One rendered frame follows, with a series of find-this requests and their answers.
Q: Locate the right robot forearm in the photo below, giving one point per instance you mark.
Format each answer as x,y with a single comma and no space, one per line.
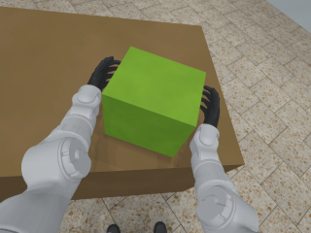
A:
206,166

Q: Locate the pedestal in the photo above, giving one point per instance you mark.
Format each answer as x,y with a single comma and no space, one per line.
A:
47,56

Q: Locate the left robot upper arm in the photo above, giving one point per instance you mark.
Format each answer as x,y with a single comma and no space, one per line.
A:
52,172

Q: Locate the robot right foot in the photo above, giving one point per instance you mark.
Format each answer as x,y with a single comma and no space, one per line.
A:
160,227

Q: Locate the carton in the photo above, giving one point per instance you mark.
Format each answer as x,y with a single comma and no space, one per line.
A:
152,102

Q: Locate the right robot upper arm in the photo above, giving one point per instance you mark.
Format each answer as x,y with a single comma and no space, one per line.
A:
220,210

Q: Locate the robot left hand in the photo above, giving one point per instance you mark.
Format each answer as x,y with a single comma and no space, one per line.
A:
100,75

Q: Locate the left robot forearm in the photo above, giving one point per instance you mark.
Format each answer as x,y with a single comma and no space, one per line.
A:
80,120

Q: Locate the robot right hand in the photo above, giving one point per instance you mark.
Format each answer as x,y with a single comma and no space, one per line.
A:
212,113

